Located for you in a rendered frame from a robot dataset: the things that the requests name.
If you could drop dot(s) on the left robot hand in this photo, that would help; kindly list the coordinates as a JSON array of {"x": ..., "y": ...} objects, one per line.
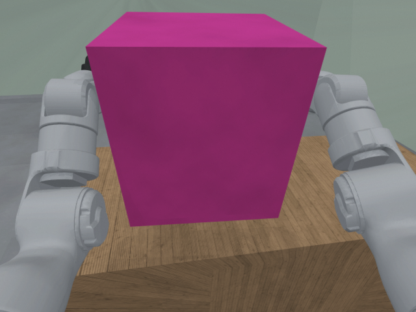
[{"x": 86, "y": 66}]

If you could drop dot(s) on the left robot forearm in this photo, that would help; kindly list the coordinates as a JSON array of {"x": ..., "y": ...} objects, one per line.
[{"x": 68, "y": 127}]

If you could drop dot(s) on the left robot upper arm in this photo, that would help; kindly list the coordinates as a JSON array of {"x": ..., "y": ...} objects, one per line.
[{"x": 56, "y": 229}]

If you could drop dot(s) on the carton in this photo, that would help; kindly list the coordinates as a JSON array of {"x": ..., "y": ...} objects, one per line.
[{"x": 204, "y": 112}]

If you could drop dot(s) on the right robot forearm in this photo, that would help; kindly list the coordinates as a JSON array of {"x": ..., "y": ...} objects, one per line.
[{"x": 355, "y": 134}]

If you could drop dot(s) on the pedestal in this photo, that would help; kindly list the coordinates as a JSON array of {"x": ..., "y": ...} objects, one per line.
[{"x": 302, "y": 261}]

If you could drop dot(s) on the right robot upper arm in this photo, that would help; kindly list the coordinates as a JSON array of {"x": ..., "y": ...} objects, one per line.
[{"x": 379, "y": 203}]

